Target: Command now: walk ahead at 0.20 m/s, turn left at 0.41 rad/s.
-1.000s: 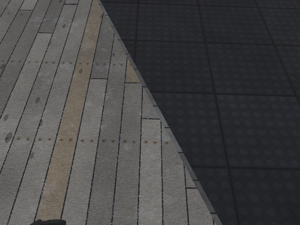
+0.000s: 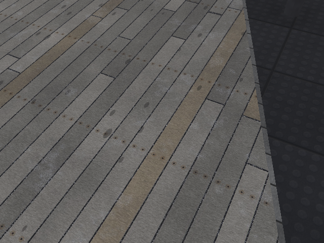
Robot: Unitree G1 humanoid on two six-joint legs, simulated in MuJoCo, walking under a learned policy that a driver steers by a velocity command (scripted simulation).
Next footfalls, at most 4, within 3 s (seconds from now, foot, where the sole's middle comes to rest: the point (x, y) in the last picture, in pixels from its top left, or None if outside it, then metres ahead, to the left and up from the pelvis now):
0.38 left None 0.18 0.17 -0.77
0.90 right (188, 238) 0.50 -0.06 -0.77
1.38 left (157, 169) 0.82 0.06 -0.77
1.94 right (222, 136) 1.01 -0.27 -0.77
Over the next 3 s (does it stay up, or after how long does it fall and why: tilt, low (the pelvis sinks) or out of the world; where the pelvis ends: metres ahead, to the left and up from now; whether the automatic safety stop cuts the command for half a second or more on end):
stays up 1.47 -0.24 -0.01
